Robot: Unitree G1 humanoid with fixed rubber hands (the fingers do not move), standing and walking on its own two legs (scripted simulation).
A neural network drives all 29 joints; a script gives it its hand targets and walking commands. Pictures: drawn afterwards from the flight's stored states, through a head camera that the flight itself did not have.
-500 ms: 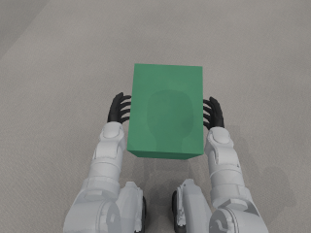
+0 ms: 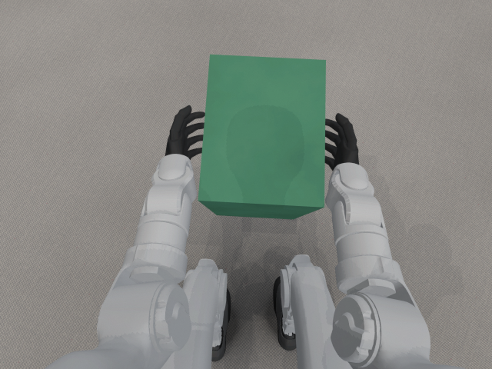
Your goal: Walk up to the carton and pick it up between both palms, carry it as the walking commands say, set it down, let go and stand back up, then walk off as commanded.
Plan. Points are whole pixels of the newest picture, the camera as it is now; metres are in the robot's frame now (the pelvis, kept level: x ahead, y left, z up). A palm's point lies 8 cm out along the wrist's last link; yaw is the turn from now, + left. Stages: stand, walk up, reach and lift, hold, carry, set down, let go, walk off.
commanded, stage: set down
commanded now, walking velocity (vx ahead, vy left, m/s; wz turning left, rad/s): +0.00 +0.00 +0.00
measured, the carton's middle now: (260, 153) +0.48 -0.02 -0.15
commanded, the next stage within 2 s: none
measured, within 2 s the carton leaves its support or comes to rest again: neither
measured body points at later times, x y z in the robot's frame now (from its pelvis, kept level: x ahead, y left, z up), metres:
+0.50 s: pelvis -0.01 +0.00 -0.06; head +0.27 +0.00 +0.29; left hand +0.49 +0.12 -0.16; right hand +0.47 -0.15 -0.16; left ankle +0.07 +0.10 -0.53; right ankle +0.10 -0.11 -0.53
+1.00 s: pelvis -0.02 +0.00 -0.13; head +0.31 +0.00 +0.18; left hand +0.52 +0.11 -0.25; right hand +0.50 -0.15 -0.25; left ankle +0.07 +0.10 -0.53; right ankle +0.10 -0.11 -0.53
